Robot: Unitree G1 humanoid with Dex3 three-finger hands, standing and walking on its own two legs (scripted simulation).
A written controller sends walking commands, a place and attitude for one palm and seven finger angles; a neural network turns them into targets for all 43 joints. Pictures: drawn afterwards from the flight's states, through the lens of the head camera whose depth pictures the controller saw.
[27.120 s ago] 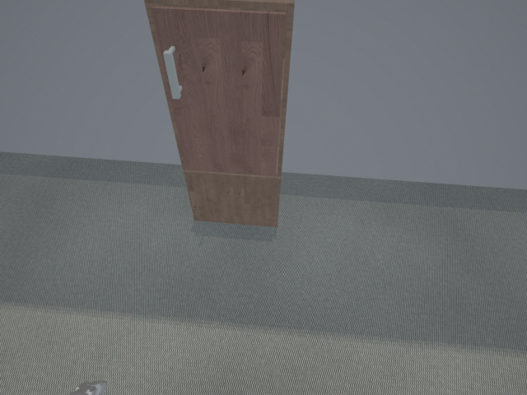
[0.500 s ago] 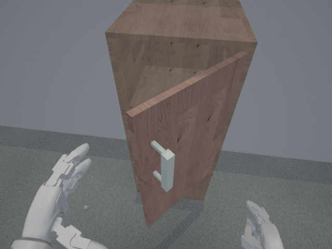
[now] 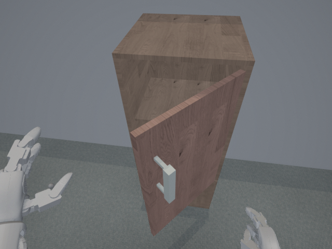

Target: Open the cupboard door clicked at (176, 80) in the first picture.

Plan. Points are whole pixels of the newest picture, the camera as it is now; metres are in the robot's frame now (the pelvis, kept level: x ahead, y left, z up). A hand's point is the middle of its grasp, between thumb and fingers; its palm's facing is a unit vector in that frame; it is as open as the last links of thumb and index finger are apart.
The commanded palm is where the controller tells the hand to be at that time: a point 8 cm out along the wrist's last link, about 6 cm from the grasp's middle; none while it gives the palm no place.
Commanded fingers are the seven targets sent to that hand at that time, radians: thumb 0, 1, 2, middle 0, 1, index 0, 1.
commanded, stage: draw the hand back to the body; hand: left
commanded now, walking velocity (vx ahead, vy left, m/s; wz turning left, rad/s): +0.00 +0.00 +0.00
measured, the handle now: (164, 180) +0.28 +0.05 +0.02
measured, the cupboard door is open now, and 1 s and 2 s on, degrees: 49 49 49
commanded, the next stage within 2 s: step back with the hand held close in 0.52 s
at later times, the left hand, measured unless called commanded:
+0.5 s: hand (46, 177) +0.19 +0.25 +0.16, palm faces +0.45 -0.80 -0.39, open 7.4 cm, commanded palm +0.14 +0.28 +0.18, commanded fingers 0.00 0.90 0.90 -0.20 -0.30 -0.20 -0.30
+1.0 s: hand (38, 187) +0.17 +0.25 +0.16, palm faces +0.31 -0.79 -0.53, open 7.4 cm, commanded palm +0.11 +0.30 +0.18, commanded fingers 0.00 0.90 0.90 -0.20 -0.30 -0.20 -0.30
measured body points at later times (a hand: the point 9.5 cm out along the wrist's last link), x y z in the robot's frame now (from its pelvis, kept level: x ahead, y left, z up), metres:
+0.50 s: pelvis +0.00 -0.01 +0.01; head -0.02 -0.03 +0.46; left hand +0.16 +0.29 +0.18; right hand +0.19 -0.23 -0.07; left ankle -0.02 +0.10 -0.73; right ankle +0.00 -0.14 -0.73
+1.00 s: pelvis -0.04 +0.00 +0.01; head -0.01 +0.00 +0.45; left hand +0.15 +0.29 +0.19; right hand +0.14 -0.25 -0.08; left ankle -0.02 +0.10 -0.73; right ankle +0.00 -0.14 -0.73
